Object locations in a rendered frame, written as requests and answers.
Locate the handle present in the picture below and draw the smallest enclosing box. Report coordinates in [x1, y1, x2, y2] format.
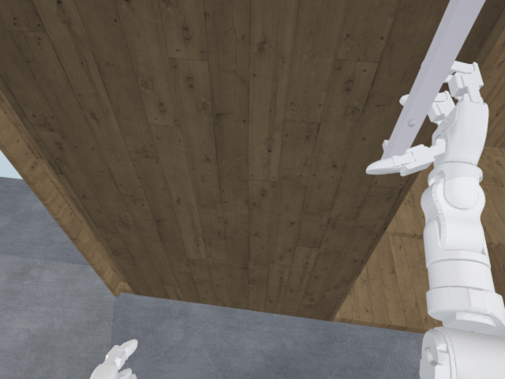
[381, 0, 485, 159]

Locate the right robot upper arm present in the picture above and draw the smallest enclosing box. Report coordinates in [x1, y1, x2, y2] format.
[420, 326, 505, 379]

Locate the robot right hand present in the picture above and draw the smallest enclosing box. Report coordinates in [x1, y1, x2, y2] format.
[366, 61, 488, 176]

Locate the right robot forearm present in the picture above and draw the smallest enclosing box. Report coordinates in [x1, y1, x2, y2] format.
[421, 161, 505, 339]

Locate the robot left hand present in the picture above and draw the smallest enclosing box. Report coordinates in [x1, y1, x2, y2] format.
[90, 340, 138, 379]

